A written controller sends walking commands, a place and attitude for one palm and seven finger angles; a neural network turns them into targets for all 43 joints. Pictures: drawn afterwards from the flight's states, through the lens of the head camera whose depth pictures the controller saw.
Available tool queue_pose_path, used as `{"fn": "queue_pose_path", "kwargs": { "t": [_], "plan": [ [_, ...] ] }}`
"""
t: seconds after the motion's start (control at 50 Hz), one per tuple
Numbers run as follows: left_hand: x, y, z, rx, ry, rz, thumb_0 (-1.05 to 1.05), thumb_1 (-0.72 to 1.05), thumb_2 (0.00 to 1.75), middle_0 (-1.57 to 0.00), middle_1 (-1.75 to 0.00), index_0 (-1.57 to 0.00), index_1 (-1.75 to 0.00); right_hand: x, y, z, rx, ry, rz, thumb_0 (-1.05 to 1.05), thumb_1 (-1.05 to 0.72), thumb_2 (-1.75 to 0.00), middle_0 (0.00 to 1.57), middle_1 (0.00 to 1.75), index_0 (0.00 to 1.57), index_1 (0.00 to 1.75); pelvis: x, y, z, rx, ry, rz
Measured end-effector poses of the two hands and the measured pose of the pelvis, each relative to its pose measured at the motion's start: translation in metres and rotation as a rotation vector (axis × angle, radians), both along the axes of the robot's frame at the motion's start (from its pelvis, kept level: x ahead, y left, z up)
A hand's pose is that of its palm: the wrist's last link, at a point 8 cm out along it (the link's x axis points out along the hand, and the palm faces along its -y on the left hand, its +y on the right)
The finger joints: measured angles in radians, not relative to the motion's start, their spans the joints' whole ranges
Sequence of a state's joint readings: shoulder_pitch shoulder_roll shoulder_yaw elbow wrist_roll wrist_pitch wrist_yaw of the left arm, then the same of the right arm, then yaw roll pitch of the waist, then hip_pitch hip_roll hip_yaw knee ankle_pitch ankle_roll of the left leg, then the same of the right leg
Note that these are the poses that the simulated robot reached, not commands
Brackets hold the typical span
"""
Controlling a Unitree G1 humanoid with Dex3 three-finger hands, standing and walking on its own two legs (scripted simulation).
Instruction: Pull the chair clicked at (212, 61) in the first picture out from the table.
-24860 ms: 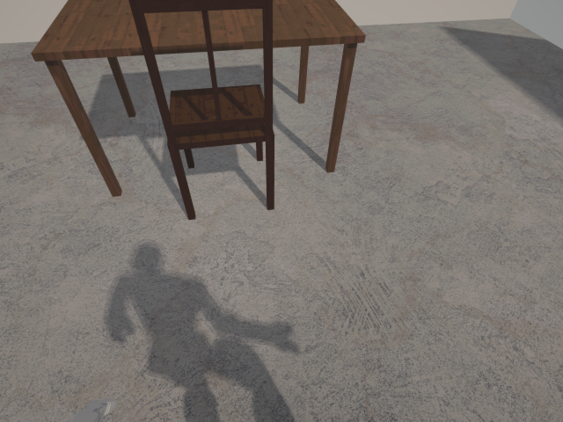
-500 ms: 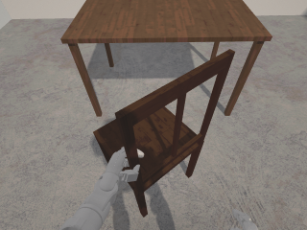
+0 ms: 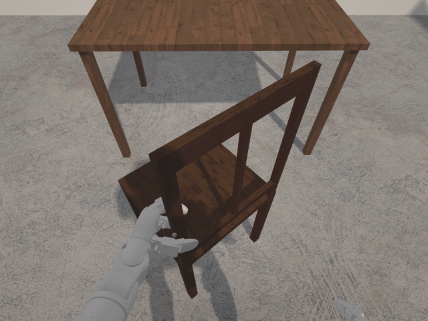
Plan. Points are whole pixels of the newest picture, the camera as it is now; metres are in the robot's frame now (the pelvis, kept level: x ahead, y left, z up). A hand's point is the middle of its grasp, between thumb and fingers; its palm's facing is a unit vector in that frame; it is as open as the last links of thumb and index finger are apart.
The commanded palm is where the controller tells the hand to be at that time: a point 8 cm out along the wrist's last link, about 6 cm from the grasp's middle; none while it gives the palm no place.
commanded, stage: open the thumb and straighten the fingers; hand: left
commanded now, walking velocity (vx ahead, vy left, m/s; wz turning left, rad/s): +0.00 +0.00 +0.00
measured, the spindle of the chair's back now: (238, 177) +0.45 -0.07 -0.05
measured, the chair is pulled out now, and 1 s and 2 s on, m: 0.48 0.48 0.48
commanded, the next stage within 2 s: draw the fingers out of the gap in 0.46 s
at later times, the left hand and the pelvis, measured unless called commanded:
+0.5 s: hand (169, 236) +0.30 +0.09 -0.05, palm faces -0.18 -0.97 -0.19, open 17.2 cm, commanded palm +0.28 +0.14 -0.03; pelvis +0.01 -0.01 -0.01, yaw +2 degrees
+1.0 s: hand (164, 281) +0.21 +0.09 -0.05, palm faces -0.18 -0.97 -0.17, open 17.5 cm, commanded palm +0.20 +0.15 -0.03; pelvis +0.01 -0.01 -0.02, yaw +3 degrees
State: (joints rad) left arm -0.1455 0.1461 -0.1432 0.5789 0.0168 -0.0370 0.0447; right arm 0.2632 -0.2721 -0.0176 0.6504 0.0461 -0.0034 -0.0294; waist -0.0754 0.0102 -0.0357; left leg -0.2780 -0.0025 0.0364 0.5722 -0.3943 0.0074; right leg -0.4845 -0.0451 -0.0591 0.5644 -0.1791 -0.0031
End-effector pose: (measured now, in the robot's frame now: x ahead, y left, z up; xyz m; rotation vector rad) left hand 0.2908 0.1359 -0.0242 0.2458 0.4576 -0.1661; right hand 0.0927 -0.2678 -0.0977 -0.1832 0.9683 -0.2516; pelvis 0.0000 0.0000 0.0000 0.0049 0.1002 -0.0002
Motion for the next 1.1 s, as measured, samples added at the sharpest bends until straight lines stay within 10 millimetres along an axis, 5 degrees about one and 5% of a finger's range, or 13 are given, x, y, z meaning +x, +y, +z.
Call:
{"fn": "queue_pose_path", "kwargs": {
  "t": [0.2,0.4,0.52,0.74,1.1],
  "plan": [
    [-0.002,-0.002,-0.004,-0.007,0.035,0.013,0.0,-0.42,0.26,-0.29,-0.97,-0.34,-0.98,0.01,0.012,-0.019,0.043,-0.01,0.038,0.01,-0.91,-0.9,0.2,0.3,0.2,0.3,-0.001,-0.001,-0.008,0.01,0.038,0.011],
    [0.002,0.007,-0.003,0.007,0.025,0.043,-0.01,-0.52,0.21,-0.12,-0.34,-0.12,-0.34,0.029,0.014,-0.02,0.052,-0.048,0.066,0.01,-0.9,-0.9,0.21,0.3,0.2,0.3,0.004,-0.009,-0.013,0.01,0.052,0.018],
    [-0.005,0.01,-0.004,-0.007,0.036,0.04,-0.01,-0.53,0.21,-0.04,-0.12,-0.04,-0.11,0.041,0.005,-0.016,0.027,-0.074,0.082,0.01,-0.9,-0.9,0.21,0.3,0.2,0.3,0.007,-0.011,-0.014,0.004,0.056,0.032],
    [-0.03,0.019,-0.008,-0.007,0.036,0.052,-0.01,-0.53,0.21,-0.01,-0.01,-0.01,-0.01,0.056,0.0,-0.006,-0.007,-0.134,0.097,0.01,-0.91,-0.9,0.21,0.3,0.2,0.3,0.008,-0.013,-0.017,0.003,0.053,0.036],
    [-0.104,0.018,-0.004,-0.01,0.043,0.062,-0.01,-0.54,0.21,-0.01,0.0,-0.01,0.0,0.08,0.032,0.003,0.022,-0.284,0.177,0.01,-0.9,-0.9,0.21,0.3,0.2,0.3,0.001,-0.006,-0.025,-0.003,0.032,0.054]
  ]
}}
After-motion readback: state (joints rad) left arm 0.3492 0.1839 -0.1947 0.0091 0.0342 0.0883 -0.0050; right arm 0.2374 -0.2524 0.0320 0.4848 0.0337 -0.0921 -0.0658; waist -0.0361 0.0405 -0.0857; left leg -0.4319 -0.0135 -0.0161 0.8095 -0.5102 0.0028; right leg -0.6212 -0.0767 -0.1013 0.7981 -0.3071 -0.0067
